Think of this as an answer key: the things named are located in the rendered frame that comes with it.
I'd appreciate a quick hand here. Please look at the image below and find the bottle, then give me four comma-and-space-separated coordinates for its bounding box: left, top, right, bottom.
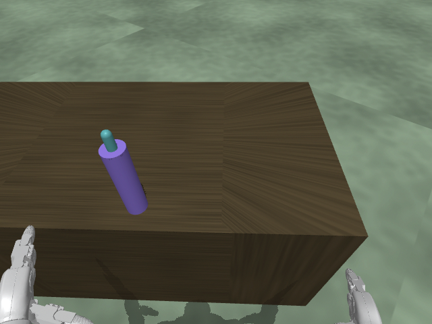
99, 130, 148, 215

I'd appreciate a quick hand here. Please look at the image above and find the right robot hand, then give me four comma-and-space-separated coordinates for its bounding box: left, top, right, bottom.
335, 268, 382, 324

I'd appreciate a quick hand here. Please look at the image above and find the left robot hand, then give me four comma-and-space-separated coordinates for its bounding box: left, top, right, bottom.
0, 225, 94, 324

